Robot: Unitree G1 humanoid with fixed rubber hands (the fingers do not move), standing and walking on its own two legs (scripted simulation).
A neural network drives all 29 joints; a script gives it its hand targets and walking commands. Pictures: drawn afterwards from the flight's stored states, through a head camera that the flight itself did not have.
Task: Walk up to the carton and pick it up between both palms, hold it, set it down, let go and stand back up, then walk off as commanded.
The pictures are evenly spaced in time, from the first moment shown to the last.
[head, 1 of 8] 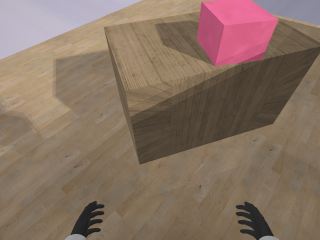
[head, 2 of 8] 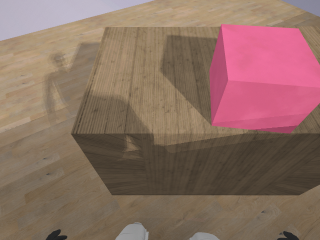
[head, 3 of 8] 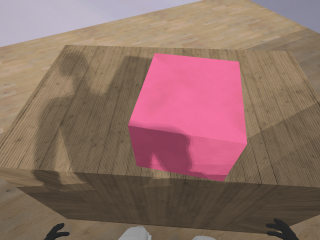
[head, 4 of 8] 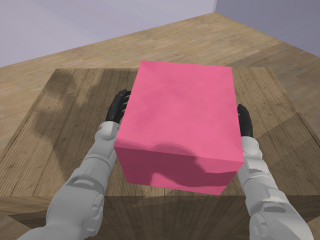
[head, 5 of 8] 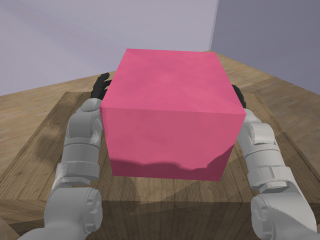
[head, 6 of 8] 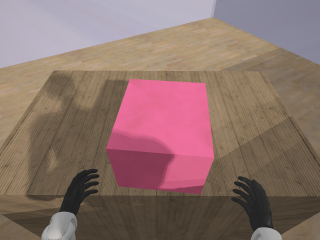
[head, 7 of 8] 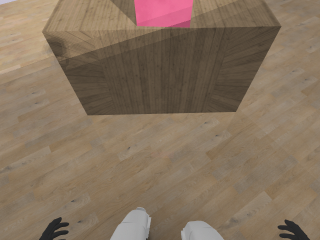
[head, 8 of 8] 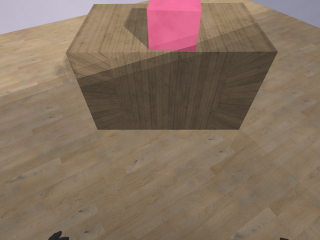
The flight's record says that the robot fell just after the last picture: no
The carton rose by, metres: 0.19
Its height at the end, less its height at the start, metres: +0.00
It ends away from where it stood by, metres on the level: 0.02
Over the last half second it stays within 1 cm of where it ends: yes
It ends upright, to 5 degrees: yes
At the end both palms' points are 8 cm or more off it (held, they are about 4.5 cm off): yes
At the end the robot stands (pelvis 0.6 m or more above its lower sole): yes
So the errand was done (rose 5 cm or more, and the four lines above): yes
